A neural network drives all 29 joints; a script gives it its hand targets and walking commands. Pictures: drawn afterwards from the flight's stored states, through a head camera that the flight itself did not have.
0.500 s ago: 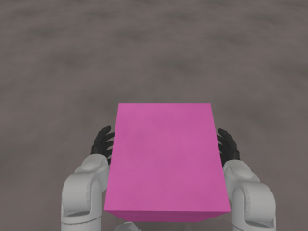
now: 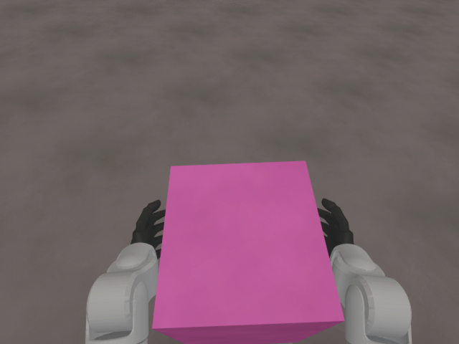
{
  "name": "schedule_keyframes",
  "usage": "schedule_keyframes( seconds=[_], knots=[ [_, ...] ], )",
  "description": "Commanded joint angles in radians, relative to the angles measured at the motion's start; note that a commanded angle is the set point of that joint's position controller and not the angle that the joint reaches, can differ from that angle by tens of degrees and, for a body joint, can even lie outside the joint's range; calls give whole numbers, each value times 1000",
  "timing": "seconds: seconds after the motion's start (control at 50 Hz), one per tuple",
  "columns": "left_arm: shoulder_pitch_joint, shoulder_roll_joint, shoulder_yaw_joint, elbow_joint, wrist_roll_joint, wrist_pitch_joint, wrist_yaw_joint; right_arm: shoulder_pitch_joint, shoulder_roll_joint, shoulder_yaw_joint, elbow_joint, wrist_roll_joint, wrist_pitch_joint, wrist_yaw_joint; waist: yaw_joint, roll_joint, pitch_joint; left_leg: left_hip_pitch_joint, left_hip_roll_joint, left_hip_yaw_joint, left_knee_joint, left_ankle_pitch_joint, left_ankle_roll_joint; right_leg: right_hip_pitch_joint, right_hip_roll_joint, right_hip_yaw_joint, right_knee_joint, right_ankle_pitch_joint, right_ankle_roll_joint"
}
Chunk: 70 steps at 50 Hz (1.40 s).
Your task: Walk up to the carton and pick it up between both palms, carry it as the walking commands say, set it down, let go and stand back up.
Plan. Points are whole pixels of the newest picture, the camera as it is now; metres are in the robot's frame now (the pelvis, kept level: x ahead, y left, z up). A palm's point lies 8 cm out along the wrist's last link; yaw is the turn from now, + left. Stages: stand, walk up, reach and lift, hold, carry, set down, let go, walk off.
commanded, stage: carry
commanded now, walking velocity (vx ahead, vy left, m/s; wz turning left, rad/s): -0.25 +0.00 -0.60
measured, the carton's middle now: (241, 265) +0.24 +0.01 +0.02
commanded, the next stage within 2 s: none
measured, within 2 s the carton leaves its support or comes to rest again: neither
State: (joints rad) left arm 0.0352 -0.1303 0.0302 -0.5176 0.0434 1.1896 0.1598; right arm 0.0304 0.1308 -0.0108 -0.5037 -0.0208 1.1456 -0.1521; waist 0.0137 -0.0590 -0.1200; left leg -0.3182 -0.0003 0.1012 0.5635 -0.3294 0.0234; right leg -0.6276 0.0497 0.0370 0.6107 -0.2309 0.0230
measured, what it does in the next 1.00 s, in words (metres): walks backwards, turning right: right foot, then left foot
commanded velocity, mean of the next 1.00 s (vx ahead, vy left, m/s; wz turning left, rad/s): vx -0.25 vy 0.00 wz -0.60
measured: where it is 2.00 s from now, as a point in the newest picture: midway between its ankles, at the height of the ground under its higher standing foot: outside the picture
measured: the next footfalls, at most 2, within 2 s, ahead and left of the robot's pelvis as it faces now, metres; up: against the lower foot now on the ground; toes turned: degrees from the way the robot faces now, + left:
right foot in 0.30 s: -0.12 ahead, -0.15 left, +0.00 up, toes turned -18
left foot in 0.68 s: -0.23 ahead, +0.10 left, +0.00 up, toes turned -19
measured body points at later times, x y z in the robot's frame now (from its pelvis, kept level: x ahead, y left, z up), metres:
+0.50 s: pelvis -0.19 -0.02 +0.00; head -0.18 -0.04 +0.45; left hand +0.09 +0.02 +0.07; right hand -0.02 -0.25 +0.07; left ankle -0.15 +0.11 -0.66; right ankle -0.16 -0.14 -0.73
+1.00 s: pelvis -0.38 +0.05 +0.00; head -0.37 +0.06 +0.45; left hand -0.08 +0.03 +0.09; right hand -0.25 -0.21 +0.10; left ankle -0.27 +0.11 -0.73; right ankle -0.48 -0.04 -0.69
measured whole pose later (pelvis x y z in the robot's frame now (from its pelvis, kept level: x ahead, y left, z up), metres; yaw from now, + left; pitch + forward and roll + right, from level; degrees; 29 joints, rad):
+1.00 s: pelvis -0.38 +0.05 +0.00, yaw -35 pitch +4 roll -4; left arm -0.04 -0.13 0.01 -0.53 0.04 1.22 0.17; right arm 0.04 0.13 -0.03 -0.56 -0.04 1.15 -0.13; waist 0.02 0.03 -0.10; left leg -0.46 0.20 0.20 0.61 -0.22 0.01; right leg -0.41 -0.01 -0.10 0.80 -0.44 0.05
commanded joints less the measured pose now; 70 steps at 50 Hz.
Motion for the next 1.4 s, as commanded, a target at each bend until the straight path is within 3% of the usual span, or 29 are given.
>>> schedule_keyframes(
  seconds=[0.0,0.02,0.08,0.16,0.24,0.28,0.3,0.32,0.34,0.38,0.44,0.58,0.62,0.66,0.68,0.7,0.72,0.76,0.84,0.96,1.0,1.02,1.04,1.06,1.08,1.12,1.18,1.3,1.38],
  knots=[
    [-543,-796,-687,-218,-315,-40,-130,-364,816,543,-109,230,-9,119,-5,223,-108,-67,490,-254,-250,434,174,-14,-59,-52,623,-304,21],
    [-541,-815,-685,-202,-319,-42,-133,-377,816,542,-118,231,-11,124,-5,152,-99,-94,411,-148,-223,446,140,-6,-53,-40,724,-220,18],
    [-470,-808,-682,-147,-307,-35,-125,-330,779,516,-104,221,-11,122,-2,208,-112,17,290,-5,-123,564,64,-12,-45,-98,666,-126,47],
    [-451,-797,-685,-138,-303,-21,-108,-302,743,506,-113,214,0,116,-18,321,-175,140,326,-50,-77,647,82,54,-29,-178,357,-251,47],
    [-388,-786,-639,-89,-283,-5,-111,-280,745,528,-95,205,13,108,-15,324,-229,186,384,-77,-12,694,83,176,-35,-195,-14,-154,5],
    [-375,-795,-612,-69,-269,-6,-119,-300,752,545,-86,215,13,109,-5,170,-209,28,328,-6,114,407,-11,339,-106,-98,-262,16,-7],
    [-364,-793,-598,-68,-265,-10,-127,-328,750,556,-99,218,12,110,-5,-35,-197,-216,276,7,209,-14,-72,472,-289,134,-282,228,-36],
    [-365,-787,-587,-48,-259,-19,-130,-367,759,591,-131,220,15,110,-5,-398,-191,-426,147,34,381,-332,-125,502,-486,373,-224,767,-173],
    [-394,-813,-603,-107,-279,-30,-134,-405,805,613,-144,252,7,119,-12,-241,-196,-381,167,-63,522,-297,-123,458,-413,262,-155,862,-180],
    [-415,-851,-610,-129,-266,-51,-144,-459,865,662,-154,291,-6,137,-9,-76,-186,-339,127,-78,612,-159,-105,368,-324,135,-169,554,-148],
    [-406,-859,-610,-164,-262,-70,-144,-447,897,674,-169,313,-18,145,-10,-65,-216,-308,88,-83,646,-71,-102,351,-273,156,-208,279,-137],
    [-347,-774,-620,-160,-260,-59,-138,-363,830,635,-130,285,-5,127,2,-125,-252,-147,-7,-67,258,-182,-61,390,-277,309,-314,183,-145],
    [-349,-765,-635,-164,-271,-55,-137,-333,814,609,-109,267,-2,123,4,-156,-274,-19,-33,-27,87,-182,-44,363,-249,294,-353,189,-102],
    [-376,-765,-657,-161,-286,-50,-135,-289,803,579,-72,241,0,122,-12,-148,-300,249,-8,29,-210,-73,-28,252,-160,181,-364,120,14],
    [-390,-771,-671,-167,-292,-49,-137,-285,802,567,-66,233,-3,125,-16,9,-268,342,127,-104,-281,-105,14,102,-77,81,-274,20,84],
    [-469,-781,-707,-210,-313,-48,-145,-296,804,534,-60,212,-13,127,-31,410,-204,135,446,-436,-320,-41,144,7,3,-63,170,-220,59],
    [-510,-805,-707,-214,-306,-45,-140,-334,803,540,-95,219,-15,134,-9,345,-110,-19,554,-344,-326,223,190,-31,-30,-98,487,-317,41],
    [-540,-818,-705,-214,-317,-45,-142,-363,810,536,-118,226,-14,136,-9,153,-64,-117,403,-139,-249,298,127,8,-48,-27,694,-187,14],
    [-465,-801,-691,-146,-303,-26,-121,-324,754,508,-121,221,-3,126,-4,234,-117,75,292,-12,-127,533,52,-1,-31,-107,558,-160,50],
    [-402,-770,-650,-104,-276,2,-102,-276,723,514,-114,209,22,110,-24,343,-203,191,388,-85,-73,603,86,137,-31,-194,106,-236,21],
    [-377,-780,-627,-78,-263,4,-107,-287,728,528,-105,213,24,111,-5,287,-215,137,378,-43,-3,553,32,255,-47,-184,-168,-58,4],
    [-370,-783,-611,-71,-256,1,-111,-303,733,539,-105,222,22,113,-3,184,-202,33,340,1,71,384,-20,344,-100,-120,-271,-5,-1],
    [-362,-788,-600,-71,-252,-3,-119,-327,740,551,-116,228,20,114,-2,-4,-186,-192,288,14,169,32,-73,464,-269,88,-302,164,-24],
    [-357,-785,-590,-49,-245,-14,-121,-364,743,585,-142,226,22,115,-2,-380,-198,-385,142,50,328,-334,-126,473,-489,368,-253,626,-161],
    [-389,-809,-605,-112,-268,-27,-128,-405,798,614,-157,259,13,123,-10,-243,-185,-342,150,-56,493,-309,-120,428,-421,256,-188,793,-171],
    [-416,-858,-611,-150,-259,-54,-141,-467,873,669,-181,301,-8,141,-7,-80,-167,-329,113,-85,596,-166,-100,362,-332,126,-196,498,-133],
    [-401,-854,-606,-180,-258,-72,-142,-447,897,680,-190,319,-19,145,-10,-65,-204,-328,82,-90,646,-71,-97,385,-277,153,-218,264,-124],
    [-335,-774,-604,-162,-259,-59,-141,-368,830,646,-155,289,-4,125,1,-127,-223,-228,7,-73,369,-169,-69,434,-291,307,-308,184,-142],
    [-351,-753,-631,-171,-277,-52,-140,-320,806,600,-111,258,3,118,4,-157,-260,-34,-38,-29,110,-180,-44,398,-250,309,-357,212,-101]
  ],
)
